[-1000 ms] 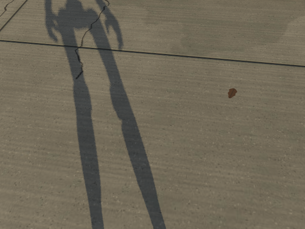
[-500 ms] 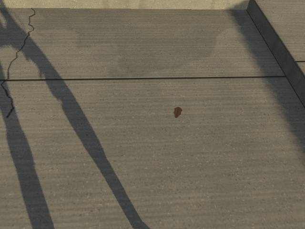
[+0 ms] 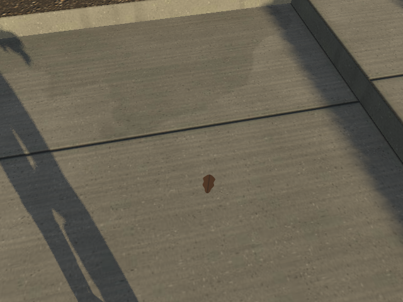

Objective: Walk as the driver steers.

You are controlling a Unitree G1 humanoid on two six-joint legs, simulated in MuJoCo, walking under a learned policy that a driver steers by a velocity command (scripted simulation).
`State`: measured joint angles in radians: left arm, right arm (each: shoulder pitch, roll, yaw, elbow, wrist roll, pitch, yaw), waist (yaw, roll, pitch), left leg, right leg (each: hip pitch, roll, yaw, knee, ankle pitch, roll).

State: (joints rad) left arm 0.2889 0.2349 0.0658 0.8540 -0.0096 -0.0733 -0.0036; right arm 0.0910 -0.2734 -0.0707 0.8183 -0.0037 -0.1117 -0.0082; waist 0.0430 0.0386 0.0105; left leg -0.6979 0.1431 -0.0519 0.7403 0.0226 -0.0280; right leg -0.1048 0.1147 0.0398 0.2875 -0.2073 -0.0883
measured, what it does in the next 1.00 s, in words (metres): walks ahead: left foot, then right foot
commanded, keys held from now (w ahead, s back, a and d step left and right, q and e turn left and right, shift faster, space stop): w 0.52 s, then w+q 0.16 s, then q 0.32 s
